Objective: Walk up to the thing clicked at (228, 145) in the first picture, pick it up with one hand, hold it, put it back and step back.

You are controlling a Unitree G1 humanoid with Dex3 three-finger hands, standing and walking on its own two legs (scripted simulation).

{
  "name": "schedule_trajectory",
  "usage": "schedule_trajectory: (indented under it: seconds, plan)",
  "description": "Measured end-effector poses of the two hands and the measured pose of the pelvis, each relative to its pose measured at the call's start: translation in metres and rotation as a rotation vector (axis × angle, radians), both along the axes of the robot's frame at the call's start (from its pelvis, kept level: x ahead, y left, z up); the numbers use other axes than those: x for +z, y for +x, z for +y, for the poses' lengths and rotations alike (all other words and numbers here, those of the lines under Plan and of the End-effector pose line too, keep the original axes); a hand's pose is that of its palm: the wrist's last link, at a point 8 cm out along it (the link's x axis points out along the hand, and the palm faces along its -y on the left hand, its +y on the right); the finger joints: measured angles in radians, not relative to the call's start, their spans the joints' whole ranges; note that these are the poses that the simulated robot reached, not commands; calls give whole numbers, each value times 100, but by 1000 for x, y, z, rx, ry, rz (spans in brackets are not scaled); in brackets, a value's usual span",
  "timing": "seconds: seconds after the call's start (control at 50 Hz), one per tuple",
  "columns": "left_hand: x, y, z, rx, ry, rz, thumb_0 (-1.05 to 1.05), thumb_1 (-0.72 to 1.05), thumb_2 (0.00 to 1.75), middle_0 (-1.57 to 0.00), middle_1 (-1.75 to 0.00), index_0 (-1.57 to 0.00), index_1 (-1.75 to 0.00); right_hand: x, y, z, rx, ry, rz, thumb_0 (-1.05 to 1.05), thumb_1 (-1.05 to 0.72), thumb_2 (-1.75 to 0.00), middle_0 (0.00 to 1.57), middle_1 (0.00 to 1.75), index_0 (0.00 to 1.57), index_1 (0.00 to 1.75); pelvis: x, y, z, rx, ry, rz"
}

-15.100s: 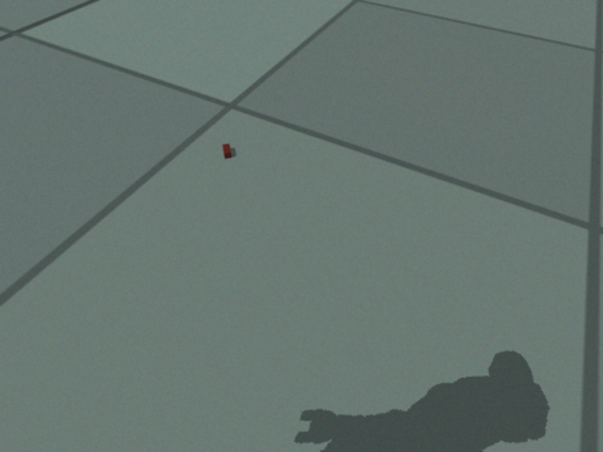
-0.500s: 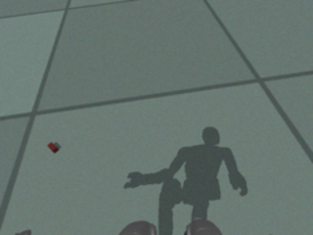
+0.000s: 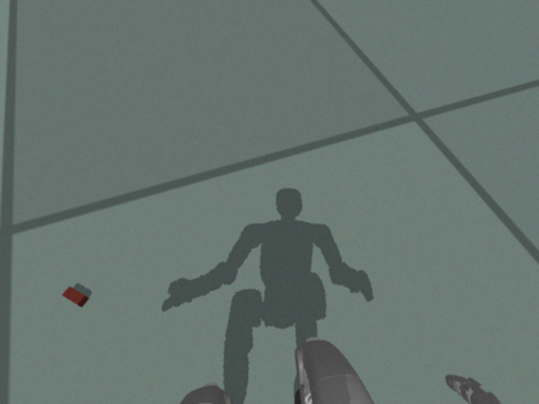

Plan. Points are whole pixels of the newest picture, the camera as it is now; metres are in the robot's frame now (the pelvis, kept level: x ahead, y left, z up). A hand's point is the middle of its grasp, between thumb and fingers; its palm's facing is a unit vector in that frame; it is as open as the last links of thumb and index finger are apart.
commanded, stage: walk up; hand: left
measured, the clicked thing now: (75, 296) +0.52 +0.63 -0.73
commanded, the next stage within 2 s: none
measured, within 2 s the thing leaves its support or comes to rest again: neither
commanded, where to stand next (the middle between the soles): +0.04 +0.57 m, yaw -32 degrees
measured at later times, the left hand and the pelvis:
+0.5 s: hand out of the picture +0.16 +0.55 -0.12, palm faces -0.20 -0.74 -0.64, open 7.4 cm; pelvis +0.03 +0.24 -0.04, yaw -12 degrees
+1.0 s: hand out of the picture +0.19 +0.72 -0.14, palm faces -0.35 -0.76 -0.55, open 7.4 cm; pelvis +0.00 +0.48 -0.02, yaw -22 degrees
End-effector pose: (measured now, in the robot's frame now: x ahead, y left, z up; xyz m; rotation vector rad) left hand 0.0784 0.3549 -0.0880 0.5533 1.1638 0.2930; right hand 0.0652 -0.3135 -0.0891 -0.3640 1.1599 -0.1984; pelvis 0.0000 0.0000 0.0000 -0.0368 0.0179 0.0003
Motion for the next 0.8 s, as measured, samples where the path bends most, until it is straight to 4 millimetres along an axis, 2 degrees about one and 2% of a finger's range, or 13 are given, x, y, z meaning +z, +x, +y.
schedule_trajectory:
  seconds: [0.08,0.14,0.22,0.32,0.4,0.5,0.56,0.62,0.72,0.8]
  plan:
    - [9,37,10,-78,-10,1,1,90,90,-20,-30,-21,-30,-9,-18,22,-76,5,17,1,-90,-90,21,30,20,30,1,14,32,-47,16,5]
    - [10,58,23,-139,9,-27,0,90,90,-21,-31,-21,-30,-29,-19,38,-119,21,16,1,-90,-90,21,30,20,30,-11,24,52,-84,26,1]
    - [12,65,53,-147,48,-66,0,90,90,-21,-31,-21,-30,-49,-5,73,-115,48,13,1,-90,-90,21,30,20,30,-21,25,80,-111,-23,-35]
    - [25,64,94,-122,59,-118,0,90,90,-21,-31,-21,-30,-47,20,120,-60,84,-23,1,-90,-90,21,30,20,30,-16,27,123,-126,5,-54]
    - [28,65,139,-170,71,-86,0,89,90,-21,-31,-21,-30,-43,37,150,-63,71,-105,1,-90,-90,21,30,20,30,-20,30,168,-168,23,-47]
    - [13,78,221,-221,101,-64,1,89,90,-21,-31,-22,-30,-45,38,197,-96,1,-140,1,-90,-90,21,30,20,30,-39,32,239,-212,8,-23]
    - [-5,91,278,-223,113,-65,1,89,90,-21,-31,-21,-30,-47,24,238,-116,-42,-117,1,-91,-90,20,30,20,30,-51,30,284,-243,42,-49]
    - [-16,102,310,-198,109,-44,1,90,90,-21,-31,-21,-30,-43,-5,284,-157,-39,-77,1,-91,-90,20,30,20,30,-47,31,317,-268,-10,-52]
    - [-17,122,325,-255,13,-13,1,90,90,-20,-30,-21,-30,-22,-53,354,-265,-9,11,1,-90,-90,21,30,20,30,-20,28,357,-289,-15,-28]
    - [-14,129,328,-314,-54,1,1,90,90,-20,-30,-21,-30,-15,-83,393,-308,-2,46,1,-90,-90,21,30,20,30,-8,23,393,-318,-12,-19]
